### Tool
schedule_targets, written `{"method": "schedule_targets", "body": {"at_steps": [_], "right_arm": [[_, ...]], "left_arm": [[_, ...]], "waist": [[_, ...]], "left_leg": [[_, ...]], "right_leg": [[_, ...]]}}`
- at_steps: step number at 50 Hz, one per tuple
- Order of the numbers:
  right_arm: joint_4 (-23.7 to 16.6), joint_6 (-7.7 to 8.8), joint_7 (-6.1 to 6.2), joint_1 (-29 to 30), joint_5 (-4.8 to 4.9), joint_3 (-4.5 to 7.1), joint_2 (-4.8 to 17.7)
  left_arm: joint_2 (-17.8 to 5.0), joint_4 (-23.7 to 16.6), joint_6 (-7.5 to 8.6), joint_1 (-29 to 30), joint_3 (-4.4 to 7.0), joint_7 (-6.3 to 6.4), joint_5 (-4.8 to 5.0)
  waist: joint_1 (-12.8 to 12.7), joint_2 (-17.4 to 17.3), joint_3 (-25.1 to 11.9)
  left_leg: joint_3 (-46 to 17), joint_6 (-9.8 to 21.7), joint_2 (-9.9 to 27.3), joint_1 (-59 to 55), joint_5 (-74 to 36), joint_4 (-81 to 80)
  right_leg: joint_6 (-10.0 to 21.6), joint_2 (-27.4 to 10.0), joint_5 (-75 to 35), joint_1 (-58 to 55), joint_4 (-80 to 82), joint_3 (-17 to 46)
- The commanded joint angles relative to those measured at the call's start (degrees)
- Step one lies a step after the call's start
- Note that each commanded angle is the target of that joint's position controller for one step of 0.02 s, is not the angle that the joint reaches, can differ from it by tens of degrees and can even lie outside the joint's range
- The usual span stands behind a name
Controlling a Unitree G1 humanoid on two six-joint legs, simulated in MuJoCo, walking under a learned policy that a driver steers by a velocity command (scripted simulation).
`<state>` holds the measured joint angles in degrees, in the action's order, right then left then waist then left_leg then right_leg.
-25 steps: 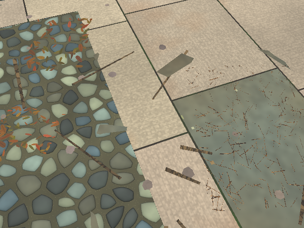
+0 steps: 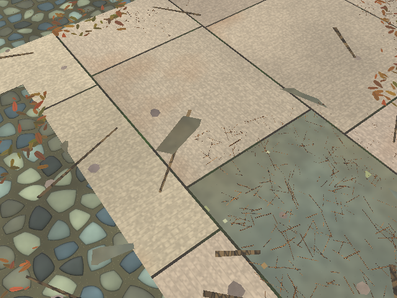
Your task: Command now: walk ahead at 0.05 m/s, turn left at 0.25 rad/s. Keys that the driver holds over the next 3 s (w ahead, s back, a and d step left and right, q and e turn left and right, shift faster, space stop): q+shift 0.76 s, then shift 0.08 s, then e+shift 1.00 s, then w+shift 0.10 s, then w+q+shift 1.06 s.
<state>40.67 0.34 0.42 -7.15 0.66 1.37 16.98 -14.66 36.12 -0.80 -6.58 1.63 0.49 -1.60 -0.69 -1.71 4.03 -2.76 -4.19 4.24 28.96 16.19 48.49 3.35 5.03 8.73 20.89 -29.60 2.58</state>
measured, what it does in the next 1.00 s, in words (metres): steps on the spot, turning left: left foot, then right foot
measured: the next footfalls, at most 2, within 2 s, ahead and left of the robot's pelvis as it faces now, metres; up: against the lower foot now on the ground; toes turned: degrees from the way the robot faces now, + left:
left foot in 0.08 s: +0.08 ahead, +0.15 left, +0.00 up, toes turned +4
right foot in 0.50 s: +0.12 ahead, -0.05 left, +0.00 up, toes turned +33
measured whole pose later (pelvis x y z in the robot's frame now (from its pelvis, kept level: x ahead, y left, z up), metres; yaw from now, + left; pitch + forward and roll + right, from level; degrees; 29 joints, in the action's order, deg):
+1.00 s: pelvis +0.02 +0.08 +0.00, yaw +43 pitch +2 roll +0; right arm 32.7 -2.1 0.1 -6.1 -1.7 2.2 14.5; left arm -18.4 44.7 -0.3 -11.6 3.8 -0.5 0.8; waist -3.1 1.9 3.3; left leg 1.8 1.0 0.8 18.2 15.1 31.2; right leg -4.0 -5.8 32.1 18.9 -46.2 -2.4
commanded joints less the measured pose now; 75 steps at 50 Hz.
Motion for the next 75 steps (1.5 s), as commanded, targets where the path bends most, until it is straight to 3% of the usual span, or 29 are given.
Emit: {"method": "schedule_targets", "body": {"at_steps": [1,4,6,7,8,10,15,24,25,26,27,28,31,37,42,45,46,47,48,50,52,57,64,69,70,71,72,73,75], "right_arm": [[-4.11,-0.4,-0.12,-1.26,0.42,2.24,7.38],[-4.2,-0.34,-0.84,-3.8,-0.61,2.83,7.34],[-6.02,0.02,-0.6,-5.21,-1.13,5.04,15.79],[-5.57,0.6,-0.57,-9.19,-2.88,5.1,15.09],[-5.66,1.08,-0.35,-7.81,-2.84,4.84,13.08],[-7.35,0.49,0.64,-2.76,-0.2,4.83,10.88],[-8.03,-1.75,2.6,-5.47,0.4,5.64,9.88],[-10.9,-3.23,2.0,-1.71,1.76,7.0,10.51],[-10.78,-3.39,1.88,-3.94,1.62,6.26,8.01],[-12.1,-3.19,1.69,-5.22,1.75,5.78,6.32],[-11.49,-2.45,1.25,-6.35,0.69,7.3,11.37],[-10.18,-2.48,0.86,-7.04,0.57,8.18,14.15],[-8.97,-3.61,0.39,-7.67,0.61,7.07,10.05],[-13.79,-3.04,-0.86,0.3,0.93,4.72,6.13],[-13.83,-3.58,-1.24,-0.62,0.36,4.43,5.65],[-11.69,-3.7,-0.95,-5.48,-0.12,4.61,5.09],[-10.73,-3.41,-0.39,-7.78,-0.62,4.73,6.75],[-11.43,-2.96,0.68,-10.23,-2.04,4.48,10.08],[-11.05,-1.91,0.57,-6.66,-3.48,3.2,6.85],[-9.55,-0.48,-0.15,-2.66,-3.16,3.41,6.16],[-8.99,-0.43,0.66,0.15,-1.97,4.49,9.07],[-8.11,-0.81,2.66,2.76,-2.49,3.35,3.8],[-6.19,-0.74,1.64,3.71,-1.41,5.54,7.7],[-4.46,-0.76,0.05,4.43,1.0,6.44,8.08],[-2.89,-0.91,-0.42,1.23,0.79,6.18,6.09],[-5.94,-0.76,-0.33,3.94,-2.0,5.01,2.56],[-8.79,-0.52,0.35,9.25,-2.28,4.91,3.45],[-8.55,-0.5,0.67,10.73,-1.17,5.54,6.01],[-7.51,0.12,1.55,9.51,-1.0,5.77,6.21]], "left_arm": [[-10.54,-2.24,0.24,0.57,3.23,0.47,-0.03],[-8.43,-1.08,-0.11,-0.26,3.23,1.49,1.8],[-7.26,-3.58,0.06,0.46,3.4,2.23,0.31],[-7.11,-4.9,0.26,4.45,3.55,2.46,0.38],[-7.56,-4.42,-0.01,4.23,3.96,2.43,1.35],[-7.06,-2.83,-0.72,2.78,4.21,2.45,1.23],[-3.65,-2.66,1.05,5.73,3.24,1.52,1.87],[-8.12,1.93,3.14,-1.87,5.12,0.05,2.91],[-10.33,2.09,2.85,-2.48,5.74,0.31,2.42],[-14.43,1.51,2.18,-0.39,6.22,0.52,0.46],[-11.91,0.09,2.55,2.25,5.78,0.41,-1.57],[-8.8,-1.15,2.63,5.41,4.91,0.9,-0.97],[-6.5,-1.46,1.84,6.54,3.82,2.49,1.18],[-10.86,0.28,0.47,-1.14,5.05,2.52,0.39],[-13.59,0.95,0.64,-0.3,6.06,0.44,2.19],[-11.47,2.63,1.5,-0.1,4.84,-0.47,4.54],[-7.25,4.14,2.12,-3.27,3.08,-0.96,3.44],[-1.17,2.72,2.68,-4.66,0.24,-1.88,-0.76],[-3.47,4.46,2.16,-6.59,1.19,-1.75,0.76],[-10.05,4.18,0.8,-2.88,3.25,-0.72,3.62],[-12.0,5.67,-0.81,-4.94,4.52,0.87,3.18],[-8.24,3.76,-2.81,-5.95,4.51,1.95,3.38],[-6.36,-2.35,-3.39,-4.33,3.87,-1.02,2.6],[-7.45,-3.68,-4.68,-8.23,5.44,-1.52,2.99],[-10.73,-2.69,-4.28,-12.25,6.89,-0.54,2.71],[-19.92,-3.45,-3.52,-15.51,9.28,0.73,2.61],[-20.3,-5.29,-1.31,-14.34,8.52,-0.17,0.22],[-18.15,-5.25,0.35,-12.44,7.89,-0.84,0.41],[-15.09,-5.23,0.93,-7.17,6.9,0.15,2.93]], "waist": [[-0.17,9.52,-8.8],[1.09,7.04,-5.94],[0.46,-16.03,-1.37],[3.73,-15.16,-4.13],[2.38,-10.41,-4.78],[0.36,-5.35,-5.83],[1.97,-6.16,-11.07],[-0.56,-9.07,-10.7],[0.69,-3.22,-12.54],[3.41,14.29,-10.17],[3.68,14.5,-8.01],[4.45,10.57,-7.09],[3.24,7.87,-4.6],[-2.44,9.64,-6.47],[-1.21,10.87,-7.87],[2.61,9.42,-9.13],[2.8,3.57,-11.61],[1.48,-12.71,-17.52],[1.45,-12.3,-20.41],[2.27,-8.86,-12.23],[1.65,-8.97,-8.16],[0.88,-6.68,-5.74],[1.07,-5.38,-7.15],[-2.3,-3.52,-8.3],[-3.31,3.61,-8.64],[-3.24,23.01,-7.68],[-4.42,19.69,-13.48],[-4.54,11.54,-12.71],[-0.83,5.72,-8.38]], "left_leg": [[4.02,1.59,-1.62,-10.44,-0.09,-2.79],[3.28,5.62,-2.22,-11.78,-6.74,-15.68],[-27.99,18.92,14.28,-14.5,-25.77,-29.71],[-35.58,22.78,16.27,-16.24,-19.44,-33.61],[-31.63,20.32,13.68,-17.34,-15.08,-32.18],[-23.97,15.56,8.52,-17.35,-14.43,-29.27],[-22.9,14.1,3.69,-23.51,-16.58,-26.95],[-30.66,11.12,-1.44,-15.12,-6.03,-25.55],[-26.54,8.71,-5.09,-8.69,7.37,-19.15],[-12.95,5.42,-13.72,3.68,18.26,-6.37],[-10.69,2.58,-10.05,6.92,18.18,7.66],[-8.49,1.34,-7.66,6.48,14.25,13.9],[-4.64,-1.13,-5.17,10.05,5.7,23.24],[1.7,-3.37,0.7,12.05,3.73,10.81],[5.94,-0.44,-1.74,-2.05,4.78,-3.64],[5.2,4.34,-4.74,-16.96,-6.7,-25.18],[0.91,5.55,-1.71,-28.9,-20.28,-29.33],[-16.21,10.54,15.42,-43.39,-51.84,-24.56],[-16.18,20.75,21.5,-33.64,-49.29,-23.87],[-7.29,18.49,13.6,-26.77,-34.65,-26.25],[-3.43,17.13,12.85,-22.25,-31.89,-27.97],[3.02,16.82,13.71,-21.41,-19.75,-31.59],[7.42,17.25,17.74,-23.01,-22.16,-30.4],[13.39,10.15,16.46,-21.06,-20.0,-19.58],[16.74,6.13,11.58,-15.54,-13.4,-9.27],[19.43,-0.15,2.59,5.31,17.65,11.76],[4.89,-1.47,-3.85,12.48,26.38,23.21],[0.42,-0.42,-2.93,14.97,22.72,26.22],[-2.28,1.5,-1.56,16.49,11.42,21.95]], "right_leg": [[9.95,-16.58,-4.98,-0.57,7.44,7.81],[4.45,-14.23,1.88,-2.0,-0.02,5.38],[-4.94,1.83,21.98,13.26,-23.24,-4.83],[-5.13,1.39,28.71,17.64,-34.17,1.75],[-4.66,-0.35,25.13,18.25,-38.26,4.5],[-5.56,-2.04,17.63,17.21,-36.77,4.99],[-7.47,0.24,12.14,12.91,-20.6,4.44],[-4.45,-1.45,1.91,-9.93,10.72,5.01],[-1.33,-9.66,0.44,-18.14,12.66,10.54],[6.72,-21.4,-6.43,-20.17,14.16,24.53],[11.25,-27.43,-11.46,-15.22,14.78,27.9],[10.45,-25.43,-11.94,-13.38,13.74,21.63],[7.37,-18.35,-10.96,-13.27,11.99,9.13],[10.07,-21.02,-20.42,-22.36,11.71,1.33],[8.65,-21.79,-23.31,-17.1,9.16,-3.82],[4.92,-19.95,-20.0,-13.09,1.52,-3.98],[0.55,-16.98,-12.42,-6.24,-3.22,-6.59],[-5.36,-12.25,22.45,6.77,-15.52,-9.16],[-7.81,-11.5,31.2,6.08,-21.87,-2.61],[-8.62,-10.61,28.23,7.78,-27.91,-0.75],[-9.34,-9.25,22.74,9.59,-34.85,-0.68],[-10.7,-10.04,14.4,13.05,-36.36,-2.27],[-7.41,-11.83,14.56,6.28,-20.39,-6.33],[-1.85,-8.27,6.83,-4.99,-4.14,-9.85],[1.23,-7.77,-5.43,-12.77,2.59,-5.3],[9.32,-21.63,-35.38,-24.44,5.13,17.42],[19.6,-27.34,-29.77,-22.45,8.52,31.65],[18.62,-26.21,-22.68,-22.62,10.39,26.78],[12.51,-20.98,-15.06,-20.26,10.09,20.59]]}}
Over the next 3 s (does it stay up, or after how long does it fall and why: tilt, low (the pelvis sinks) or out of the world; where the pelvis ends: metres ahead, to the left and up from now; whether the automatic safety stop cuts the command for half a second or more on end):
stays up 0.71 0.24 0.00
